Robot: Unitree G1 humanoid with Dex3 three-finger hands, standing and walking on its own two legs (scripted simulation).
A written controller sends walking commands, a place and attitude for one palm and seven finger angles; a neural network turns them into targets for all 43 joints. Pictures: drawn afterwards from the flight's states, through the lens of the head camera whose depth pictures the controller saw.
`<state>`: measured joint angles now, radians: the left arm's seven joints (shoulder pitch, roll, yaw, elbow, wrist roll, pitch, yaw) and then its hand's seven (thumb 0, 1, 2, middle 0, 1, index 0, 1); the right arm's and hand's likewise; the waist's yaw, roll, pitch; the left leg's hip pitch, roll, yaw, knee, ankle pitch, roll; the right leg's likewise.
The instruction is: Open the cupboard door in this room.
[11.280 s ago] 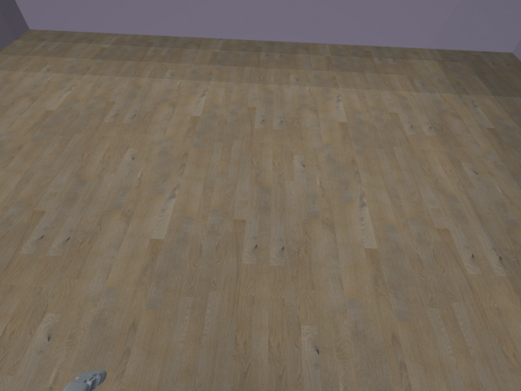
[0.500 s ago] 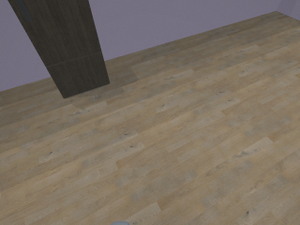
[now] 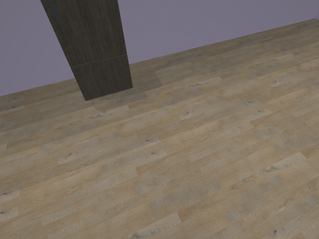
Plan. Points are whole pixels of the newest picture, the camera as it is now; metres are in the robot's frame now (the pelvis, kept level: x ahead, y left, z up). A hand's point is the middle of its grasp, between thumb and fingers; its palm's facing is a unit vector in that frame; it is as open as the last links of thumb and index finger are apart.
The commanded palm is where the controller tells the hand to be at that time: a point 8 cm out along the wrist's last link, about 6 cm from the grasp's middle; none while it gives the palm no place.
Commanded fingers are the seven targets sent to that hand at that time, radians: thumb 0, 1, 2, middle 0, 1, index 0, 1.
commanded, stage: turn or walk to find it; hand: left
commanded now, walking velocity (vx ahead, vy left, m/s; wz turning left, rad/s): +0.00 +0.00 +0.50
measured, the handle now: (53, 6) +1.33 +0.72 +0.06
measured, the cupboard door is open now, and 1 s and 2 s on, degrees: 0 0 0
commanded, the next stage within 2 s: stand and wait in 1.26 s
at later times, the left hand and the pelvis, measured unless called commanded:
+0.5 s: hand out of the picture -0.03 +0.27 -0.17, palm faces +0.25 -0.94 -0.22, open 7.4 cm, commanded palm none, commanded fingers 0.00 0.90 0.90 -0.20 -0.30 -0.20 -0.30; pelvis -0.04 +0.05 +0.00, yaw +13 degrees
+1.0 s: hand out of the picture +0.05 +0.20 -0.14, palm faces +0.42 -0.87 -0.25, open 7.2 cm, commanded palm none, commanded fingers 0.00 0.90 0.90 -0.20 -0.30 -0.20 -0.30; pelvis +0.08 +0.02 +0.01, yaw +23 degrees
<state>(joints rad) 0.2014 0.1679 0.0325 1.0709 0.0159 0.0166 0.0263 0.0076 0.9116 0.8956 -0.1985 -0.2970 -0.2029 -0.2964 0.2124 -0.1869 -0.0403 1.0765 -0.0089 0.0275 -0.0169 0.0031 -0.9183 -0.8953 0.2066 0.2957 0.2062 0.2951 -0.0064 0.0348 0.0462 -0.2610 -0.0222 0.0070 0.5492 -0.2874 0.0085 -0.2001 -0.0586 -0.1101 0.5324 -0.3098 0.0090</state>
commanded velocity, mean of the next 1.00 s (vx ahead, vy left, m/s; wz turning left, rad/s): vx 0.25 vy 0.00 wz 0.36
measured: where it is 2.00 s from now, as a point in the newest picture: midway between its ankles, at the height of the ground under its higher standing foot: (139, 227)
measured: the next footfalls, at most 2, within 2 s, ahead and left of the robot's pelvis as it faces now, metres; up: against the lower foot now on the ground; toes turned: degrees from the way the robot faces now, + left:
left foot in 0.34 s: -0.02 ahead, +0.16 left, +0.00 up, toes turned +16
right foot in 0.84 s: +0.14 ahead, -0.05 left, +0.00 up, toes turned +12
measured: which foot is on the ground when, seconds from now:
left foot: up 0.00-0.32, down 0.34-0.84, up 0.86-1.00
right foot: down 0.00-0.34, up 0.36-0.82, down 0.84-1.00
